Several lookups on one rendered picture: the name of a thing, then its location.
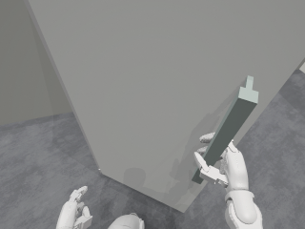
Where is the left robot hand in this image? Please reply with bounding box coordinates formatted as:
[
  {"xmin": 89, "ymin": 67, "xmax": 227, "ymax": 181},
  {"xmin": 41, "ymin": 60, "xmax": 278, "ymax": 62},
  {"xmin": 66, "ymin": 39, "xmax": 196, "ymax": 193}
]
[{"xmin": 55, "ymin": 186, "xmax": 92, "ymax": 229}]

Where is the right robot hand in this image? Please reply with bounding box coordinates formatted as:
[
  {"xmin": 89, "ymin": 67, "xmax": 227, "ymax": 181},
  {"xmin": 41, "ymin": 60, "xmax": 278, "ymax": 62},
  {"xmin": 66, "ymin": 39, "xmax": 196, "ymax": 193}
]
[{"xmin": 193, "ymin": 132, "xmax": 249, "ymax": 194}]

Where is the fridge door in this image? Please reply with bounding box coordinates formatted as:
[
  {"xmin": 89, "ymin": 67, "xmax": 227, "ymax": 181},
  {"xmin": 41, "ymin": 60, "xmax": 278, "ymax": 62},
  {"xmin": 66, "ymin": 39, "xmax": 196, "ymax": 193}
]
[{"xmin": 29, "ymin": 0, "xmax": 305, "ymax": 213}]

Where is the right robot forearm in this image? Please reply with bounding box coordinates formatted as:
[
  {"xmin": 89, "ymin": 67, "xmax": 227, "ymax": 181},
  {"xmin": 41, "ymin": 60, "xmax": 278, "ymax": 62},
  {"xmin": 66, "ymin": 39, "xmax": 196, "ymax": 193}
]
[{"xmin": 225, "ymin": 189, "xmax": 263, "ymax": 229}]

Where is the handle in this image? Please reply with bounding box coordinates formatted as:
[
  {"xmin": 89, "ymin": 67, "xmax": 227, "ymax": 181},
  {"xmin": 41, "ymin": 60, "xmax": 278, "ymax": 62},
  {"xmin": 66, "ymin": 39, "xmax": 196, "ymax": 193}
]
[{"xmin": 192, "ymin": 75, "xmax": 259, "ymax": 184}]

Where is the robot left thigh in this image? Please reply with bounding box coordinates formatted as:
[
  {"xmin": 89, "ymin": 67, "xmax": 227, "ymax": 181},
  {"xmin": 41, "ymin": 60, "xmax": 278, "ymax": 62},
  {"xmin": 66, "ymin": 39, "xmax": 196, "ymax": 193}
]
[{"xmin": 108, "ymin": 215, "xmax": 145, "ymax": 229}]

